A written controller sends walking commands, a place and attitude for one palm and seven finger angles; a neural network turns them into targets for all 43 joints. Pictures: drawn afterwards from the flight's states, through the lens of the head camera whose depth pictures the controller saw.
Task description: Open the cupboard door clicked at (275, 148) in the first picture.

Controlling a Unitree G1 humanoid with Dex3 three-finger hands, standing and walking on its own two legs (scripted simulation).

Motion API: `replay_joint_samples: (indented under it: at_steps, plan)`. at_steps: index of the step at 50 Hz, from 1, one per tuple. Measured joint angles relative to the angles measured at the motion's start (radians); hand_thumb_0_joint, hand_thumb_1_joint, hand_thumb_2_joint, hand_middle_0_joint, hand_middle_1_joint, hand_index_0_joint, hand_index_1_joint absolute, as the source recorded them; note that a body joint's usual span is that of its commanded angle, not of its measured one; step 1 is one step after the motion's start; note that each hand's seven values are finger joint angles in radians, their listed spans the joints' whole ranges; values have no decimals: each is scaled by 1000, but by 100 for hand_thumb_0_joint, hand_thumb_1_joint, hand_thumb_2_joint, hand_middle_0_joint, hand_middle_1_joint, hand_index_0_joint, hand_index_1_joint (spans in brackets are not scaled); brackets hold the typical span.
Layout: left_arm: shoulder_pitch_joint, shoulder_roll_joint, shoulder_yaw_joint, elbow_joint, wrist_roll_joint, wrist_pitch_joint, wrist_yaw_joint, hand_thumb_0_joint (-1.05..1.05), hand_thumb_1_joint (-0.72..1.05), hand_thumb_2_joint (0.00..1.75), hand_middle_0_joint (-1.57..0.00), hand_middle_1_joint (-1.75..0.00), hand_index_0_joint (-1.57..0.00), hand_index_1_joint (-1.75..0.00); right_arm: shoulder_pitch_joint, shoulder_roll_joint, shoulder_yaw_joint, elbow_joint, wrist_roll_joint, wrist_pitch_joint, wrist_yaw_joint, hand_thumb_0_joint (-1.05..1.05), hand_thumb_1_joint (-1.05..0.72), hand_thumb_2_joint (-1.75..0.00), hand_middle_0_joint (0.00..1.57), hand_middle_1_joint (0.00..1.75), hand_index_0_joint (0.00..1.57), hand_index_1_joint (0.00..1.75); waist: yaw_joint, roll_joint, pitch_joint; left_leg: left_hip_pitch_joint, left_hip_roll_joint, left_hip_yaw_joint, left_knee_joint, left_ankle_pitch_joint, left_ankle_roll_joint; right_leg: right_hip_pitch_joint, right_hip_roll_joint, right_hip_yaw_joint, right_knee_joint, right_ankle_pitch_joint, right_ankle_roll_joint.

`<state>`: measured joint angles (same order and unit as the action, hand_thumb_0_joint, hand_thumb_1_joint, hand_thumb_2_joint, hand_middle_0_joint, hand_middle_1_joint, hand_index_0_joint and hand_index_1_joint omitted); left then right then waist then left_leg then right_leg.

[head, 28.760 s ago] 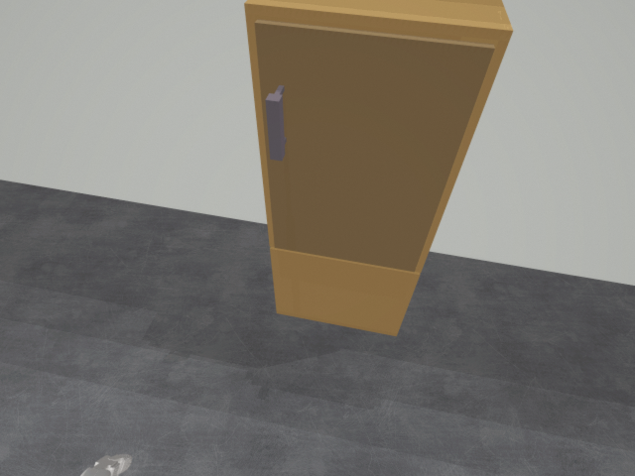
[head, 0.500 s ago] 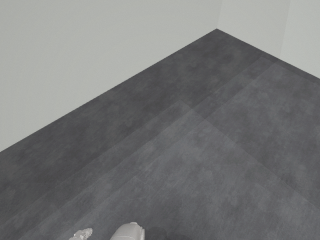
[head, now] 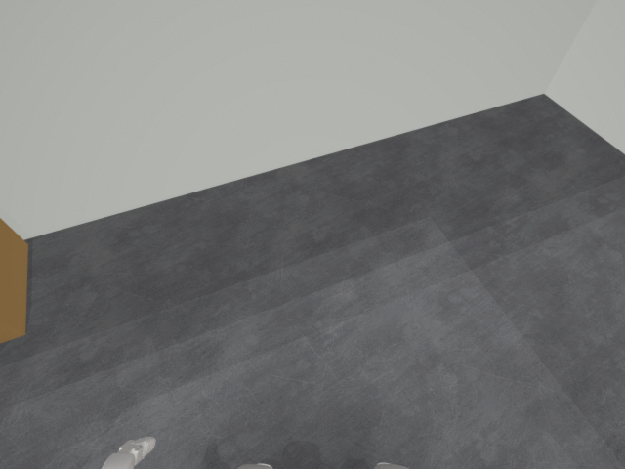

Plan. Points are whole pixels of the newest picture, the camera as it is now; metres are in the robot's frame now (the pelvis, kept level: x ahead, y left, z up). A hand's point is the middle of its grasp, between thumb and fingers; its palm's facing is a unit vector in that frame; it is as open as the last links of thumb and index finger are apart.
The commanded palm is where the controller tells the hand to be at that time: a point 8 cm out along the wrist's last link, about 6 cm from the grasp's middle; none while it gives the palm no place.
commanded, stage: turn to face it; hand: left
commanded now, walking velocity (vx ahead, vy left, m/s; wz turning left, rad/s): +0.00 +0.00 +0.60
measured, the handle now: out of the picture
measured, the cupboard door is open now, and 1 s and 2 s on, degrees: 42 42 42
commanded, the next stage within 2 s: take the last steps up to it in 1.74 s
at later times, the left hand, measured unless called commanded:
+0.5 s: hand out of the picture -0.01 +0.22 -0.19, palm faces +0.34 -0.91 -0.23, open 7.3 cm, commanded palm none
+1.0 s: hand out of the picture -0.01 +0.18 -0.15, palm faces +0.57 -0.78 -0.25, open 7.3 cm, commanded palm none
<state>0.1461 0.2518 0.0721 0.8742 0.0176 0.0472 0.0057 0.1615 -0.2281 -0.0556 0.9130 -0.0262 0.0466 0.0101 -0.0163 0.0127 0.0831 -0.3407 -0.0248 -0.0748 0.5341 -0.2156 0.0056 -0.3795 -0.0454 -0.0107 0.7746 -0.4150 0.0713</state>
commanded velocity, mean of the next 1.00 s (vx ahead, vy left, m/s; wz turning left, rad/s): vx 0.00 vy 0.00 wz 0.60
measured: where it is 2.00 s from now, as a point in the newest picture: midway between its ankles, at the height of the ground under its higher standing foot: outside the picture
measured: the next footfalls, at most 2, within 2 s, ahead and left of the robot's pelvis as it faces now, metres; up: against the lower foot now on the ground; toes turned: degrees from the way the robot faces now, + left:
right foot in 0.06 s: +0.04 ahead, -0.14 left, +0.00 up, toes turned +1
left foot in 0.40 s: +0.03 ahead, +0.12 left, +0.00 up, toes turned +21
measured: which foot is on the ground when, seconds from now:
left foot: down 0.00-0.04, up 0.06-0.38, down 0.40-0.80, up 0.82-1.00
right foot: up 0.00-0.04, down 0.06-0.40, up 0.42-0.78, down 0.80-1.00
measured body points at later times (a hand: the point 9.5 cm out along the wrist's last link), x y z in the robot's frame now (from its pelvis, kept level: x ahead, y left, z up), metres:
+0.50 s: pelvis +0.00 +0.00 -0.01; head +0.05 +0.05 +0.44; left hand -0.03 +0.27 -0.17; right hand +0.20 -0.21 -0.13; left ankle -0.01 +0.10 -0.73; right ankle +0.00 -0.14 -0.68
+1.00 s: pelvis +0.03 -0.03 +0.01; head +0.08 -0.01 +0.45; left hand -0.04 +0.22 -0.13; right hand +0.24 -0.21 -0.15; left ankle -0.05 +0.07 -0.66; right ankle +0.07 -0.14 -0.73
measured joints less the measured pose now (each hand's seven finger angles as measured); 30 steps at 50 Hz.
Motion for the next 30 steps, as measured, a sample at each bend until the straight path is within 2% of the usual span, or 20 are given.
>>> replay_joint_samples:
  at_steps: [2, 4, 5, 7, 8, 10, 13, 17, 19, 20, 22, 25, 27, 30]
  plan:
    - [5, -4, -4, -11, -1, -13, 1, 0, 91, 90, -20, -30, -20, -30, 10, -2, -6, 0, 5, 7, 1, 0, -90, -90, 20, 30, 21, 30, -3, 5, -8, -24, -13, -23, 32, -11, -15, 72, 11, -6, -158, 60, -9]
    - [9, -19, -9, -13, 7, -30, 8, 0, 91, 90, -20, -30, -20, -30, 8, -13, -17, 7, 12, 16, 3, 0, -90, -90, 20, 30, 21, 30, 0, 21, -6, -75, -18, -27, 155, -139, -22, 88, 12, -21, -196, 84, -49]
    - [11, -31, -16, -12, 8, -32, 10, 0, 91, 90, -20, -30, -20, -30, 6, -21, -22, 11, 12, 21, 5, 0, -90, -90, 20, 30, 21, 30, -4, 31, 1, -107, -20, -18, 261, -202, -24, 93, 7, -38, -191, 87, -61]
    - [24, -51, -25, -10, 7, -34, 13, 0, 91, 90, -20, -30, -20, -30, 2, -32, -28, 19, 9, 27, 10, 0, -91, -90, 20, 30, 20, 30, -9, 37, 10, -162, -16, 18, 458, -233, -37, 118, -8, -67, -212, 97, -68]
    - [32, -57, -29, -8, 6, -34, 15, 0, 91, 90, -20, -30, -20, -30, 0, -34, -30, 22, 9, 29, 13, 0, -91, -90, 20, 30, 20, 30, -11, 32, 13, -178, -8, 37, 524, -229, -45, 131, -16, -78, -228, 103, -68]
    - [45, -66, -33, -2, 5, -35, 16, 0, 91, 90, -20, -30, -20, -30, -5, -32, -29, 25, 11, 32, 16, 0, -91, -90, 20, 30, 20, 30, -14, 15, 18, -181, 12, 71, 567, -221, -60, 156, -34, -100, -259, 114, -67]
    - [61, -72, -37, 6, 8, -39, 14, 0, 91, 90, -20, -30, -20, -30, -15, -24, -22, 27, 15, 34, 20, 0, -91, -90, 20, 30, 20, 30, -9, -18, 26, -140, 36, 110, 471, -223, -71, 179, -60, -134, -281, 117, -61]
    - [78, -65, -33, 16, 12, -41, 10, 0, 91, 90, -21, -30, -21, -30, -40, -15, -11, 21, 19, 26, 22, 0, -91, -90, 20, 30, 20, 30, 11, -51, 39, -51, 43, 149, 246, -221, -63, 181, -93, -179, -243, 87, -44]
    - [91, -52, -26, 23, 10, -38, 5, 0, 91, 90, -21, -30, -21, -30, -51, -14, -6, 10, 18, 15, 23, 0, -91, -90, 20, 30, 20, 30, 16, -63, 38, 7, 36, 164, 109, -140, -51, 167, -112, -200, -185, 52, -29]
    - [100, -46, -22, 24, 6, -33, 2, 0, 91, 90, -21, -30, -21, -30, -52, -18, -5, -1, 16, 6, 24, 0, -91, -90, 20, 30, 20, 30, 15, -59, 30, 27, 38, 160, 49, -39, -22, 144, -119, -210, -130, 29, -21]
    - [88, -22, -13, 39, 1, -7, 3, 0, 91, 90, -21, -30, -21, -30, -62, -8, -5, -10, 12, -12, 17, 0, -91, -90, 20, 30, 20, 30, 17, -78, 36, -2, 19, 149, 99, -40, 27, 64, -115, -143, 67, -100, 0]
    - [64, 4, 1, 53, 4, 20, 9, 1, 91, 90, -20, -30, -20, -30, -53, 5, 4, -20, 7, -23, 4, 0, -91, -90, 20, 30, 20, 30, 20, -80, 29, 1, 12, 121, 91, -82, 40, -41, -73, -66, 283, -115, 7]
    - [44, 12, 6, 51, 4, 22, 6, 1, 91, 90, -20, -30, -20, -30, -42, 9, 8, -20, 6, -23, -4, 0, -91, -90, 20, 30, 20, 30, 19, -70, 24, 14, 8, 98, 51, -57, 31, -83, -57, -38, 332, -62, 10]
    - [20, 14, 8, 32, 4, 14, 0, 1, 91, 90, -20, -30, -20, -30, -27, 9, 11, -10, 5, -20, -8, 0, -91, -90, 20, 30, 21, 30, 20, -49, 18, 29, 2, 65, -2, -22, 33, -105, -44, -10, 303, -12, 13]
